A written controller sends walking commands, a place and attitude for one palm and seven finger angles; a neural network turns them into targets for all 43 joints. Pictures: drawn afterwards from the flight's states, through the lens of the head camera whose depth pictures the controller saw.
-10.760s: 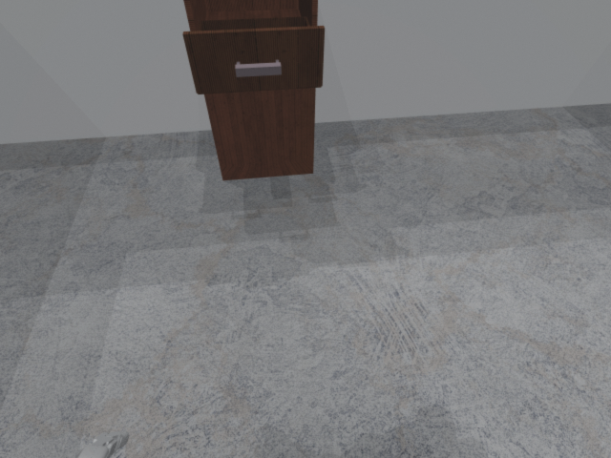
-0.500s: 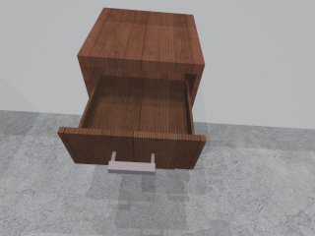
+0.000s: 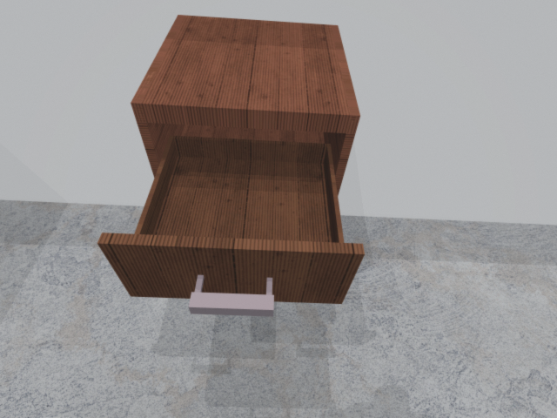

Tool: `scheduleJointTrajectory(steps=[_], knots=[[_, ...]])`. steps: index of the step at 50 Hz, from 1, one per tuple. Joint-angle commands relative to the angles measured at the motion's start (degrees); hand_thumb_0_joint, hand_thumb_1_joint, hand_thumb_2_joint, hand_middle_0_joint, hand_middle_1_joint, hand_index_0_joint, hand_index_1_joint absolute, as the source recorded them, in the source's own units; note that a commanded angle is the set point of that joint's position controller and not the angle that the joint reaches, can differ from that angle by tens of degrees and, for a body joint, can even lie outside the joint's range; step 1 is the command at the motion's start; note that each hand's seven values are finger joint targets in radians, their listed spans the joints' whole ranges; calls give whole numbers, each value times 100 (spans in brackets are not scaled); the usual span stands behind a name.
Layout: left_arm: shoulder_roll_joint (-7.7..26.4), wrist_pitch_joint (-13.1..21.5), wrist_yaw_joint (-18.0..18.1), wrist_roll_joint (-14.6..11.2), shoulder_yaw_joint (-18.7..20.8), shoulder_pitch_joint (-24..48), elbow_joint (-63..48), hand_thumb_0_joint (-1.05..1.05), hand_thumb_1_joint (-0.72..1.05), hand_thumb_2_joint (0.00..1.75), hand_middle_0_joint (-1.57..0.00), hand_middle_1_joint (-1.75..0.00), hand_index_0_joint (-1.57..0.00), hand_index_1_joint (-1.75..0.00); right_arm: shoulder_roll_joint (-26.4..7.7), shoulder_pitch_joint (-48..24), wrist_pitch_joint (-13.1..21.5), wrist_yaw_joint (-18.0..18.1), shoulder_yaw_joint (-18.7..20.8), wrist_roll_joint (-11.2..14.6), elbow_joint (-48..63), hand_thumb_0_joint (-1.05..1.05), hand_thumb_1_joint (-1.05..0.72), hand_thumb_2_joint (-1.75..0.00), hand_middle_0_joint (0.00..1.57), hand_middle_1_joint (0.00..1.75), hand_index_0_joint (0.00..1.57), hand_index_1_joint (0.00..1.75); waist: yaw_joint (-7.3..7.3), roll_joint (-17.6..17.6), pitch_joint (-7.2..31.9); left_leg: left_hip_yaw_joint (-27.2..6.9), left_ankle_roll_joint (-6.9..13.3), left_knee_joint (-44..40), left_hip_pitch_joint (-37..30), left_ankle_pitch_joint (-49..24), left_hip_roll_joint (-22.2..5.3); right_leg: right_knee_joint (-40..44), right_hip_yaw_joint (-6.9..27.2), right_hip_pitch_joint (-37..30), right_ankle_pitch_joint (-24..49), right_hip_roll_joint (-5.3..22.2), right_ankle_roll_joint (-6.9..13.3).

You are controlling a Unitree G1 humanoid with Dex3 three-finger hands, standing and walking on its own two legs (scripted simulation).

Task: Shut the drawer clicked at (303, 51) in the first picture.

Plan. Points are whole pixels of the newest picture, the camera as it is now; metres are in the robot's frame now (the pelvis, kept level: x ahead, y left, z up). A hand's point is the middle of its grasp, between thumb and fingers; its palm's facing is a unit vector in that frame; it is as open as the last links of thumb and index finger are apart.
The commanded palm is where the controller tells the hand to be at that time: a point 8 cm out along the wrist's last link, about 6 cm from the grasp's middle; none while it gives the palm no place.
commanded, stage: look again from close up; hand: left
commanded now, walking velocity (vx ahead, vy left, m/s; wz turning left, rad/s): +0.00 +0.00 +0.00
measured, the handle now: (233, 292) +0.32 +0.10 -0.05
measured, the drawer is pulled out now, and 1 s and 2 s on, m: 0.30 0.30 0.30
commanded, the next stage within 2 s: shuffle to correct the standing spot in 0.38 s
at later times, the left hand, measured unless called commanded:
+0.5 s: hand out of the picture -0.01 +0.14 -0.18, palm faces +0.03 -0.99 -0.15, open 7.4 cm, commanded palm none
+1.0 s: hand out of the picture +0.00 +0.10 -0.18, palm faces +0.00 -0.98 -0.21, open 7.4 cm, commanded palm none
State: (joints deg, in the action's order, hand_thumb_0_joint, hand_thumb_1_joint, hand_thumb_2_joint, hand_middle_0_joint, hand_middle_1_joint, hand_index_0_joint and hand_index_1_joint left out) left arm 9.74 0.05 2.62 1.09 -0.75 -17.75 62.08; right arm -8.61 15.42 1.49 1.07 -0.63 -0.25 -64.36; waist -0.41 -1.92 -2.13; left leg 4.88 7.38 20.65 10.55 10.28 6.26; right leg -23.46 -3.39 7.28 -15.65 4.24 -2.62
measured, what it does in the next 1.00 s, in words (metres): shifts its weight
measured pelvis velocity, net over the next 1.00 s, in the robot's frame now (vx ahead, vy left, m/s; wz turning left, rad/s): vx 0.02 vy -0.07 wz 0.00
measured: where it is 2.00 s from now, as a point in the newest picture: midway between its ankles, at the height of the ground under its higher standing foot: outside the picture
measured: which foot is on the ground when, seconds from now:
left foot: down 0.00-1.00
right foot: down 0.00-1.00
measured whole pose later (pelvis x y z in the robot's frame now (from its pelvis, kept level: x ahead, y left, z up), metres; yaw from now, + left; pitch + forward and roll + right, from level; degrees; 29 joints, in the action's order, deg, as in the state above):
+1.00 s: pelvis +0.02 -0.07 +0.00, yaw +0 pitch +2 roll +0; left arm 9.5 -0.9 1.8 1.4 0.2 -18.9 60.9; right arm -8.2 16.6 0.4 1.9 1.3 -0.8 -66.1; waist 0.6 -0.1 -1.2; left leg 2.7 1.5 28.5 14.6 15.4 0.5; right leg -27.0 -5.3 9.3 -19.4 -1.4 3.1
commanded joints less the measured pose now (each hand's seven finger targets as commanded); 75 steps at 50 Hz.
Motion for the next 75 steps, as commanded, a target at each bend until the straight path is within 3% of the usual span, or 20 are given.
scheduleJointTrajectory(steps=[1,24,33,42,44,47,51,52,54,57,60,61,62,63,64,65,68,70,72,75], knots=[[436,47,5,-22,82,-526,-125,0,90,90,-20,-30,-20,-30,-668,335,105,42,129,15,110,0,-90,-90,20,30,20,30,-20,109,-55,-1381,-435,-536,-224,-562,-1260,276,313,377,322,251,360],[336,90,17,-35,61,-590,-88,0,90,90,-20,-30,-20,-30,-496,478,122,52,101,27,-22,0,-90,-90,20,30,20,30,13,84,-131,-1201,-357,-292,-219,-800,-1192,392,391,379,568,307,416],[274,-41,-43,-6,68,-600,-41,0,90,90,-20,-30,-20,-30,-627,424,44,114,216,-5,-71,0,-90,-90,20,30,20,30,60,453,-448,-1765,-216,-813,-112,485,-1667,51,107,835,-204,1,329],[352,-91,-115,25,138,-553,-196,0,90,90,-20,-30,-20,-30,-778,524,8,169,358,-45,-42,0,-90,-90,20,30,20,30,94,496,59,-1851,16,-394,-245,-53,-1921,-314,74,991,-291,-137,406],[331,-81,-111,25,151,-609,-200,0,90,90,-20,-30,-20,-30,-764,469,0,168,367,-53,-24,0,-90,-90,20,30,20,30,64,447,94,-1646,-48,-164,-47,-267,-1855,-168,106,770,-11,-96,438],[403,-59,-96,13,173,-640,-241,0,90,90,-20,-30,-20,-30,-629,420,-6,150,336,-47,10,0,-90,-90,20,30,20,30,49,-113,99,-1064,-250,349,433,-495,-1506,58,378,201,694,58,582],[639,-87,-62,22,251,-721,-332,0,90,90,-20,-30,-20,-30,-413,320,-51,137,280,-46,63,0,-90,-90,20,30,20,30,27,-792,78,-190,-531,1543,1041,284,-921,339,917,-255,1632,633,1030],[662,-74,-48,11,259,-791,-322,0,90,90,-20,-30,-20,-30,-330,238,-67,136,259,-48,93,0,-90,-90,20,30,20,30,-19,-778,33,-80,-602,1968,1308,967,-746,438,1165,-410,2183,827,1209],[555,37,21,18,228,-809,-283,0,90,90,-20,-30,-20,-30,-224,-44,-82,149,204,-31,155,0,-90,-90,20,30,20,30,-77,-303,-213,-288,-665,2879,1745,1894,-796,529,1350,-472,3706,1160,1377],[521,125,71,-1,179,-731,-250,0,90,90,-20,-30,-20,-30,-144,8,-92,187,140,28,110,0,-90,-90,20,30,20,30,-32,211,-251,-348,-679,2662,1622,1871,-874,226,1117,-706,5490,1161,1241],[677,174,70,-69,186,-390,-400,0,90,90,-20,-30,-20,-30,-187,366,-85,206,108,72,49,0,-90,-90,20,30,20,30,223,152,-22,-161,-642,1155,671,842,-647,-461,679,-559,6641,799,812],[753,170,66,-134,199,-260,-458,0,90,90,-20,-30,-20,-30,-261,527,-81,208,130,75,22,0,-90,-90,20,30,20,30,314,71,102,-137,-599,673,184,-203,-622,-801,525,-390,6648,679,591],[753,160,63,-175,202,-229,-524,0,90,90,-20,-30,-20,-30,-409,616,-57,211,173,64,35,0,-90,-90,20,30,20,30,308,40,251,-224,-491,562,-360,-1643,-855,-1051,424,-73,6090,513,408],[630,145,74,-208,191,-273,-578,0,90,90,-20,-30,-20,-30,-574,596,-59,236,195,41,135,0,-90,-90,20,30,20,30,231,187,279,-615,-254,831,-667,-2780,-1235,-1041,390,376,5056,376,200],[481,106,108,-171,176,-401,-570,0,90,90,-20,-30,-20,-30,-608,482,-101,251,192,42,228,0,-90,-90,20,30,20,30,93,55,192,-777,-107,915,-521,-2925,-1445,-650,451,515,3886,321,77],[394,49,128,-101,177,-526,-521,0,90,90,-20,-30,-20,-30,-533,254,-139,245,185,55,296,0,-90,-90,20,30,20,30,-32,-28,-161,-740,-177,941,-147,-2403,-1426,-154,637,462,3212,372,48],[570,2,86,-73,174,-534,-460,0,90,90,-20,-30,-20,-30,-386,93,-145,181,136,61,436,0,-90,-90,20,30,20,30,-68,258,-374,-856,-401,619,236,-1291,-1237,120,864,311,2482,541,351],[550,40,84,-72,152,-624,-495,0,90,90,-20,-30,-20,-30,-385,108,-78,154,107,34,461,0,-90,-90,20,30,20,30,-85,360,174,-813,-356,622,-102,-1868,-1233,85,820,4,2993,541,326],[552,87,112,-88,142,-623,-495,0,90,90,-20,-30,-20,-30,-393,129,-72,165,109,40,480,0,-90,-90,20,30,20,30,-65,-105,653,-695,-399,695,-206,-1787,-1215,72,781,-456,3768,604,238],[531,91,80,-88,95,-429,-577,0,90,90,-20,-30,-20,-30,-497,133,-65,125,108,35,462,0,-90,-90,20,30,20,30,-3,-195,544,-793,-427,442,-340,-1593,-1253,158,668,-235,3088,550,350]])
